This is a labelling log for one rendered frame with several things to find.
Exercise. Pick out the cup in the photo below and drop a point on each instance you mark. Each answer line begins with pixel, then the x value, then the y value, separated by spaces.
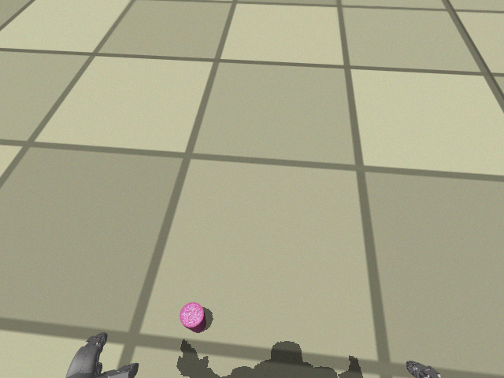
pixel 192 316

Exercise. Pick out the right robot hand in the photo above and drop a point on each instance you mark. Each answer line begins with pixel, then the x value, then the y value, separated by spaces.
pixel 421 371

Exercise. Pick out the left robot hand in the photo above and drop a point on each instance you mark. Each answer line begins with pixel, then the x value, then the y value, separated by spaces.
pixel 87 357

